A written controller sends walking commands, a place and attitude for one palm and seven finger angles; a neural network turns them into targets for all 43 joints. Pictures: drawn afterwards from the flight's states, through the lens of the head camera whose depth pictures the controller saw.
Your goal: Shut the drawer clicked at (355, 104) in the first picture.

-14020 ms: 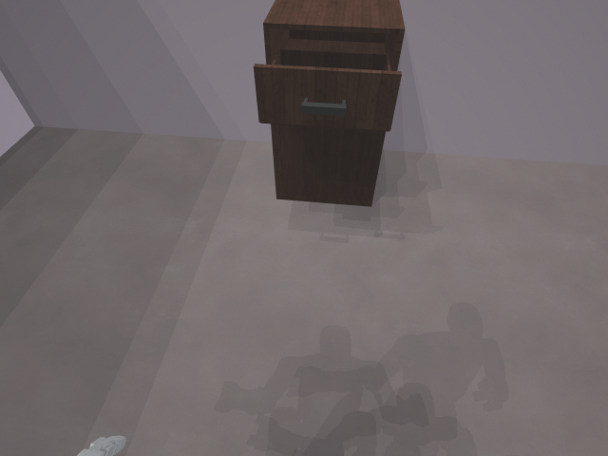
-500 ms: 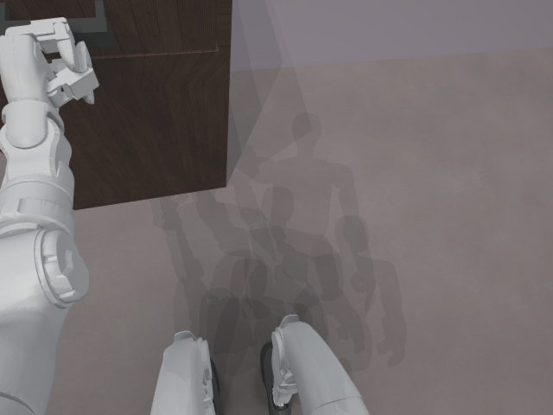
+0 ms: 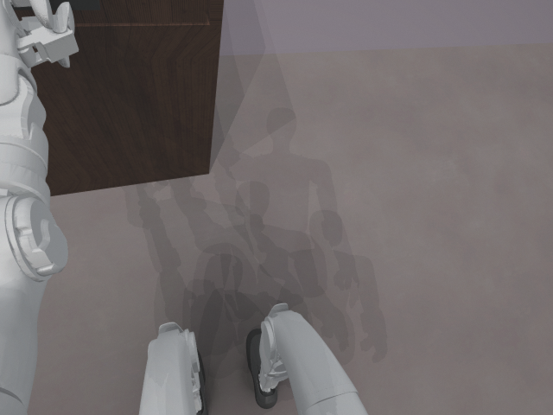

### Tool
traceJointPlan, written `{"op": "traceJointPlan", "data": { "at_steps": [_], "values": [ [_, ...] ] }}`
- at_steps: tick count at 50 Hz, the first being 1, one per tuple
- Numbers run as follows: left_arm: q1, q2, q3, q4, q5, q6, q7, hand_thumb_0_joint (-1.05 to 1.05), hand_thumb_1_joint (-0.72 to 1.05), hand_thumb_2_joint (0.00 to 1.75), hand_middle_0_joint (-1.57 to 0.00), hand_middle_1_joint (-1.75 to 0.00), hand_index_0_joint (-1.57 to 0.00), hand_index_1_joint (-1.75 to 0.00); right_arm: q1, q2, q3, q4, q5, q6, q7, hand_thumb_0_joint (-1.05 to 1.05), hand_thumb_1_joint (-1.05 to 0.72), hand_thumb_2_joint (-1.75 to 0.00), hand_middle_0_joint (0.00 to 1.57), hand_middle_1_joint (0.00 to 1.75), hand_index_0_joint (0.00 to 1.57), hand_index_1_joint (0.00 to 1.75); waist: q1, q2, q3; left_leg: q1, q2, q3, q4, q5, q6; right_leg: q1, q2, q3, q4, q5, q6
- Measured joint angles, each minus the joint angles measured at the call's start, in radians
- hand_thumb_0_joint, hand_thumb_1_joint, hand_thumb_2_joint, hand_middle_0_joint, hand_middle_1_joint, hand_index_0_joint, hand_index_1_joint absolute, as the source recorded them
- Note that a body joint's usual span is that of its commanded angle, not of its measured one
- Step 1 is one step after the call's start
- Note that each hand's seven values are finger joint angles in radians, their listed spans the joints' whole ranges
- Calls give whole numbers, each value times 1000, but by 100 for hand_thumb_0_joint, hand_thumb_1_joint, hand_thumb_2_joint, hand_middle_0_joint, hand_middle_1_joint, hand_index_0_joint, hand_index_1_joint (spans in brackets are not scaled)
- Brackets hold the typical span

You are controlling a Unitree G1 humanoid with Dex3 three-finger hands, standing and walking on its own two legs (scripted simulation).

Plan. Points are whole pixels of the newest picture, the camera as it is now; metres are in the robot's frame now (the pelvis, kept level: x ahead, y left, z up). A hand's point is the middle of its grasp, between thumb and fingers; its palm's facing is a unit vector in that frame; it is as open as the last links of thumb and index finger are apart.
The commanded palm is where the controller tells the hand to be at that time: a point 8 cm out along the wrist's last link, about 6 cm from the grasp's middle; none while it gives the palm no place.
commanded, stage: pull the fist back off the drawer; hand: left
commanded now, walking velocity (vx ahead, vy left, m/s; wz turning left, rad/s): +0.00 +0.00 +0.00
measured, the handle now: out of the picture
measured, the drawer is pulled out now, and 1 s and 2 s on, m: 0.00 0.00 0.00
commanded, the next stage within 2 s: draw the hand back to the body in 0.48 s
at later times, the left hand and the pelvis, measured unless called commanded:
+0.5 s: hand (54, 48) +0.56 +0.18 +0.07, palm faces +0.12 -0.99 -0.04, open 3.3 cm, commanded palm +0.54 +0.21 +0.07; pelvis +0.04 +0.00 +0.03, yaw +0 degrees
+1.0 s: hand out of the picture +0.44 +0.21 +0.15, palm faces +0.15 -0.99 -0.04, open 3.3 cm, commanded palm +0.41 +0.25 +0.16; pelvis +0.08 +0.00 +0.09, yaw +3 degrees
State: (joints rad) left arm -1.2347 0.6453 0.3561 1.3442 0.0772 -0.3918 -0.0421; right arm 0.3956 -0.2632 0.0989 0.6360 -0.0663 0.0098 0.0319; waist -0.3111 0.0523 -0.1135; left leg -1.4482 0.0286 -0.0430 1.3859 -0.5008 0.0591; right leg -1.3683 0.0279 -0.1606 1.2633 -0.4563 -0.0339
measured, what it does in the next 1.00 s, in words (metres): rises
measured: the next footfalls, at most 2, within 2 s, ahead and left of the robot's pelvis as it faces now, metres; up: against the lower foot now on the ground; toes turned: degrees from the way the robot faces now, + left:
none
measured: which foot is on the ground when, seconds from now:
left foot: down 0.00-1.00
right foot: down 0.00-1.00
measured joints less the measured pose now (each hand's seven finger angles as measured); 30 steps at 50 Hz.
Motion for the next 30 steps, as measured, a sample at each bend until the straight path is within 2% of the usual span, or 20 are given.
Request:
{"op": "traceJointPlan", "data": {
  "at_steps": [6, 15, 25, 30],
  "values": [
    [51, -37, 21, -51, -18, 3, 8, 6, 63, 86, -140, -160, -140, -160, 22, 5, -6, 2, -1, 8, 14, 0, -90, -90, 20, 30, 20, 30, 10, 6, -1, 23, 3, 13, -16, -1, 4, 17, 3, 14, -14, 3, 5],
    [197, -112, 66, -154, -54, -27, 25, 6, 80, 87, -140, -160, -140, -160, 29, 9, -22, -12, 10, 43, 30, 0, -90, -90, 20, 30, 20, 30, 44, 12, -14, 118, 12, 46, -68, -20, 6, 91, 14, 50, -51, -11, 10],
    [371, -211, 11, -256, -126, -69, -8, 2, 89, 89, -140, -160, -140, -160, -16, 8, -58, -22, 30, 79, 35, 0, -90, -90, 20, 30, 20, 30, 119, 0, -31, 230, 1, 55, -125, -45, 0, 194, 8, 63, -90, -45, 9],
    [391, -250, -8, -276, -133, -101, -5, 2, 90, 90, -140, -160, -140, -160, -66, 4, -75, -23, 29, 82, 27, 0, -90, -90, 20, 30, 20, 30, 135, -14, -30, 249, -6, 46, -129, -55, -5, 216, 3, 54, -91, -61, 5]
  ]
}}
